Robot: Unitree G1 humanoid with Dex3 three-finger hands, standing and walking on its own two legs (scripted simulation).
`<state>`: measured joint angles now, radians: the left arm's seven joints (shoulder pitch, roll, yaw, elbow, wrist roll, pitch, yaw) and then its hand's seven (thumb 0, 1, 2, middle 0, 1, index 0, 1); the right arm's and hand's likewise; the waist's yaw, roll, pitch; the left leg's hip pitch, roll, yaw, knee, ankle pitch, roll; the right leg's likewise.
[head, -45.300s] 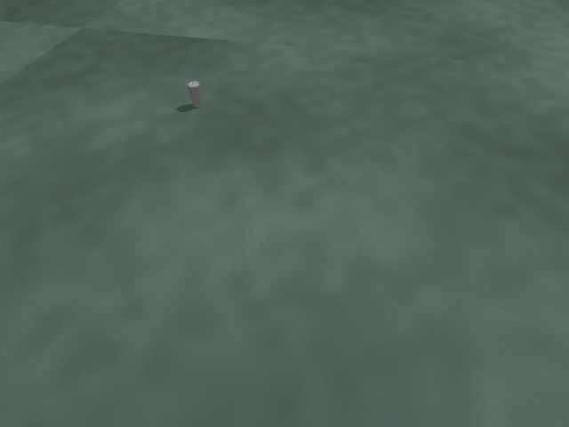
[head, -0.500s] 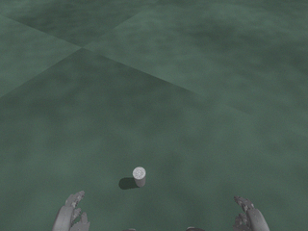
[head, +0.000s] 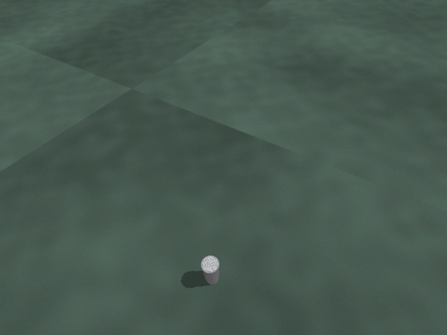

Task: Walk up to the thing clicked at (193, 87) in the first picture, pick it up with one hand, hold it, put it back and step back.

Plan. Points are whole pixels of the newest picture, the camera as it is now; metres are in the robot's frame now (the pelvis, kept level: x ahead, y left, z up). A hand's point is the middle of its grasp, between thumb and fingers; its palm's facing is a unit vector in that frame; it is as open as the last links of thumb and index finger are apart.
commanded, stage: stand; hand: left
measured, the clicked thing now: (211, 271) +0.52 +0.10 -0.70
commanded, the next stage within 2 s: step back in 1.40 s
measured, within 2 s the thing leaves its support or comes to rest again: neither
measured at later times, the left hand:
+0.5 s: hand out of the picture +0.03 +0.24 -0.15, palm faces +0.01 -0.94 -0.35, open 7.4 cm
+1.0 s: hand out of the picture +0.08 +0.24 -0.14, palm faces +0.00 -0.94 -0.34, open 7.4 cm
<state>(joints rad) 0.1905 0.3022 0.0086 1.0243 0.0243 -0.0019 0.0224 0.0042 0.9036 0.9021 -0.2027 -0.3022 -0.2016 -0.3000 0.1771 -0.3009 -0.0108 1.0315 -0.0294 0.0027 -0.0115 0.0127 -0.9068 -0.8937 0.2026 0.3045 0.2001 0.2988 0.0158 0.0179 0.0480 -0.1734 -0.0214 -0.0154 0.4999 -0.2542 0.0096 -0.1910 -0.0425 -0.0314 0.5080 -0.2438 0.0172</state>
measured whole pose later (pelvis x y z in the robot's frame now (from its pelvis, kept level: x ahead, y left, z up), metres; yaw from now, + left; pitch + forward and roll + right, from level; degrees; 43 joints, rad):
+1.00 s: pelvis +0.01 -0.01 +0.01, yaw +0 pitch -4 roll +0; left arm 0.10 0.31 0.01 1.17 0.01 -0.01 0.00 0.00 0.90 0.90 -0.20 -0.30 -0.20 -0.30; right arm 0.12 -0.33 0.00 1.14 -0.02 -0.01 -0.01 0.01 -0.91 -0.89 0.20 0.30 0.20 0.30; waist 0.01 0.02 0.05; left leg -0.09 0.00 -0.02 0.32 -0.17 -0.01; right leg -0.11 -0.02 -0.03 0.34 -0.17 0.01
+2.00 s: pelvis -0.07 +0.06 -0.01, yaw -3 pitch -2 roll +0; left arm 0.07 0.36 0.06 0.90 0.01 0.06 0.02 0.00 0.91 0.90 -0.20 -0.30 -0.20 -0.30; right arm 0.15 -0.34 -0.05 0.92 -0.02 0.03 -0.03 0.01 -0.90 -0.89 0.21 0.30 0.20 0.30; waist -0.03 -0.03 0.20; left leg -0.25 -0.06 0.06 0.57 -0.30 0.08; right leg -0.38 0.07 0.11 0.89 -0.44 -0.01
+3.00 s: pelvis -0.33 +0.06 -0.02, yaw -7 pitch -3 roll +1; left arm 0.21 0.36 0.08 0.82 0.05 0.06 -0.03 0.00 0.91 0.90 -0.20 -0.30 -0.20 -0.30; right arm 0.13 -0.40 -0.06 0.83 0.00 0.05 -0.04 0.01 -0.91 -0.89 0.20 0.30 0.20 0.30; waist 0.03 0.03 0.16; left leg -0.48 -0.02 -0.06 0.94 -0.49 -0.01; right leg -0.27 0.02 0.05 0.69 -0.36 -0.02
